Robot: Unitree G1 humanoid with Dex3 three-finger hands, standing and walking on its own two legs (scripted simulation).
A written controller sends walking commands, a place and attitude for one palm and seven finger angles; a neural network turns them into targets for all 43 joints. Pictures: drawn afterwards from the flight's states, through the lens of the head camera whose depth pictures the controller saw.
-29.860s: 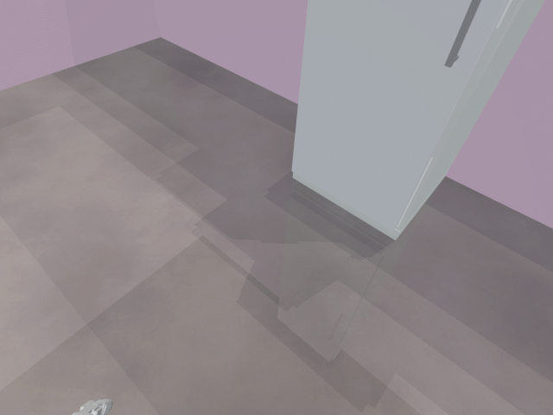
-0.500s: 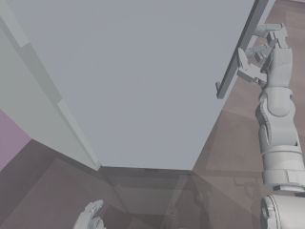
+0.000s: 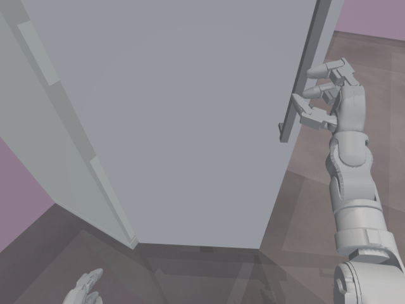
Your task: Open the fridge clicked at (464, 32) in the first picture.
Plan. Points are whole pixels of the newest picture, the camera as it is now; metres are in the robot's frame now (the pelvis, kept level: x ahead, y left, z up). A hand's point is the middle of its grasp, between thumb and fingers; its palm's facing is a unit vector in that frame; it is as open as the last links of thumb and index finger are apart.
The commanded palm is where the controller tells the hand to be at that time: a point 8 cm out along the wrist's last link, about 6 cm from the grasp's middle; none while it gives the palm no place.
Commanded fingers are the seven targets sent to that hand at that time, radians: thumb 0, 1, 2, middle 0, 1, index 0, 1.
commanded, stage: loosen the grip on the handle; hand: right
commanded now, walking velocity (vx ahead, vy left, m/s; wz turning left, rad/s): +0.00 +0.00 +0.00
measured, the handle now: (302, 63) +0.49 -0.16 +0.26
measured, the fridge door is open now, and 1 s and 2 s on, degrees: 65 65 65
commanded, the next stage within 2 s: slip the hand off the handle in 0.36 s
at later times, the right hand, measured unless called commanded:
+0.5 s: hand (308, 113) +0.42 -0.17 +0.19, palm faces +0.27 +0.95 -0.17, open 14.6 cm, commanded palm +0.38 -0.23 +0.19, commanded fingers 0.00 0.55 -0.20 0.25 1.15 0.25 1.15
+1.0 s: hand (368, 130) +0.38 -0.27 +0.19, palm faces +0.32 +0.94 -0.14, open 14.7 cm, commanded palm +0.36 -0.30 +0.19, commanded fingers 0.00 0.55 -0.20 0.25 1.15 0.25 1.15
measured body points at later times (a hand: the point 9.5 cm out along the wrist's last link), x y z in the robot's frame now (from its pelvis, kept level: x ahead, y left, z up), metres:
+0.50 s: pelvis -0.01 +0.03 +0.00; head +0.01 +0.03 +0.45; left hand +0.08 +0.29 -0.11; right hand +0.40 -0.22 +0.20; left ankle -0.02 +0.17 -0.73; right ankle +0.05 -0.09 -0.73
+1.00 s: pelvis +0.01 +0.06 -0.01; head +0.04 +0.06 +0.44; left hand +0.14 +0.32 -0.11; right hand +0.36 -0.32 +0.20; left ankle -0.02 +0.17 -0.73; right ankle +0.05 -0.09 -0.73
